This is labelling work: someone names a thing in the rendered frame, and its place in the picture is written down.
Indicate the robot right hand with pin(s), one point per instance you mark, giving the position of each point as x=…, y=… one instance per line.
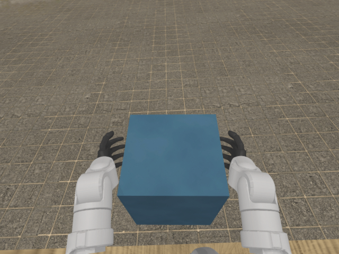
x=237, y=150

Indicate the carton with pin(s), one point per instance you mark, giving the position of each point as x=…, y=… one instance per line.
x=173, y=170

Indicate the right robot forearm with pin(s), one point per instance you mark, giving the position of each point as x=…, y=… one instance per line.
x=262, y=230

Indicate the robot left hand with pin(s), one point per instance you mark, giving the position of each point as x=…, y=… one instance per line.
x=106, y=151

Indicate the left robot forearm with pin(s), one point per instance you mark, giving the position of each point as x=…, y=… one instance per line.
x=91, y=231

